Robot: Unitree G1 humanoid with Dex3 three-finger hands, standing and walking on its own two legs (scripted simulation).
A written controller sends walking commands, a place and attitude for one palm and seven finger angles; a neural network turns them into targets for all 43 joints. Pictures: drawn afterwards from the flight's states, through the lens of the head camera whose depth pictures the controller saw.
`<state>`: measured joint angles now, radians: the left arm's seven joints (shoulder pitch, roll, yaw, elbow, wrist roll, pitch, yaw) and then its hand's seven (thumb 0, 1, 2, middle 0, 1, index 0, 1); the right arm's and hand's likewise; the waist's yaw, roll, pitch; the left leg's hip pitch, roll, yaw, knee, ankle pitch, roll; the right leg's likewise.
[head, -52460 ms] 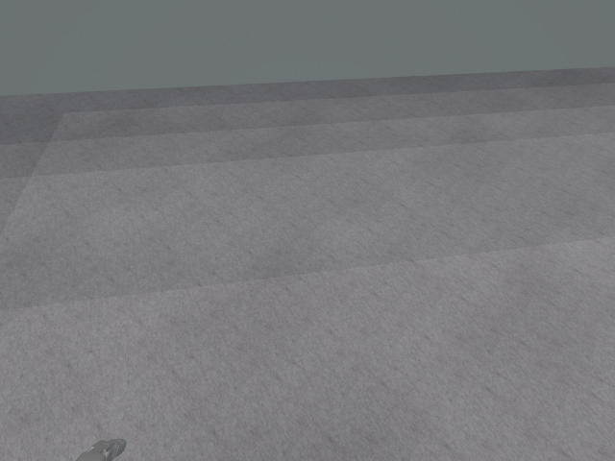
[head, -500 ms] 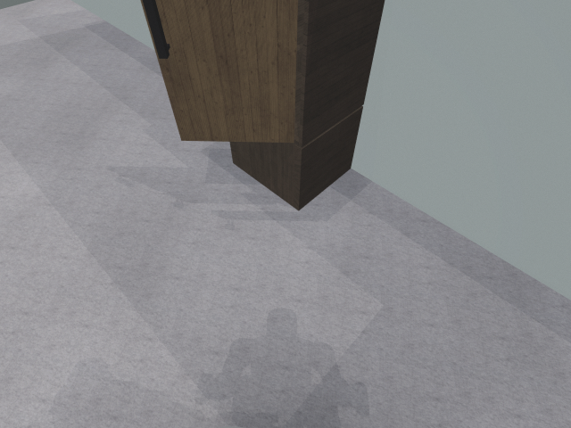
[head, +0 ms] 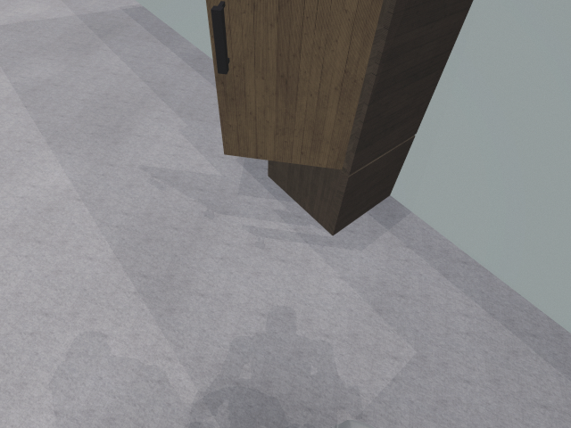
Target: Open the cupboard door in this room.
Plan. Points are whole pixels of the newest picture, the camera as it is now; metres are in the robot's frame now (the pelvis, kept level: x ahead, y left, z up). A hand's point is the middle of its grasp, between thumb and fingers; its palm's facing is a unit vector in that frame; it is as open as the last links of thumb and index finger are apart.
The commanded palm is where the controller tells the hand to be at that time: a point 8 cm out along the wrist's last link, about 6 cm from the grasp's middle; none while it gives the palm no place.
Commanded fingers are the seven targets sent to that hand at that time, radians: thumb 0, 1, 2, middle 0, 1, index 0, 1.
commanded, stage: take the last steps up to it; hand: left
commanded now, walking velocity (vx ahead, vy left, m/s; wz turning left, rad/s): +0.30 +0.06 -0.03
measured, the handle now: (222, 38) +0.97 +0.25 +0.06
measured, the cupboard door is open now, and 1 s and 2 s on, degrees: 43 43 43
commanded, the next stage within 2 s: come to a stop and stand still in 0.82 s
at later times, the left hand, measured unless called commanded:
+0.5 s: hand (167, 392) +0.19 +0.21 -0.17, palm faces +0.07 -0.98 -0.18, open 7.2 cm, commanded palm none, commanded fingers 0.00 0.90 0.90 -0.20 -0.30 -0.20 -0.30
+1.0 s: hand (194, 245) +0.48 +0.23 -0.17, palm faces -0.05 -0.98 -0.19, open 7.4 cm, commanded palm none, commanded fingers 0.00 0.90 0.90 -0.20 -0.30 -0.20 -0.30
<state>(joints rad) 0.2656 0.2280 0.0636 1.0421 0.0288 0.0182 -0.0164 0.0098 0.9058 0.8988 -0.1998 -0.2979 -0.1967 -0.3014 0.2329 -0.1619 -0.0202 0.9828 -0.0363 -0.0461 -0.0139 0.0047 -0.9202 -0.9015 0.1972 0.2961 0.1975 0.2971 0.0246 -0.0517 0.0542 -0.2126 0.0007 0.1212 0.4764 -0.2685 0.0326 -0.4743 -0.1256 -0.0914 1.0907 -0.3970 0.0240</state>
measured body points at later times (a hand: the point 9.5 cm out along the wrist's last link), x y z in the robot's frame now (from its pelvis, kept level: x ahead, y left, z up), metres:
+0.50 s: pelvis +0.18 +0.02 +0.01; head +0.20 +0.03 +0.46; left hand +0.19 +0.26 -0.15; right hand +0.23 -0.22 -0.14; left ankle +0.25 +0.16 -0.71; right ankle +0.15 -0.10 -0.74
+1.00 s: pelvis +0.36 +0.06 -0.01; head +0.37 +0.06 +0.44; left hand +0.48 +0.28 -0.15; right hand +0.29 -0.16 -0.16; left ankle +0.29 +0.15 -0.74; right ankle +0.41 -0.05 -0.74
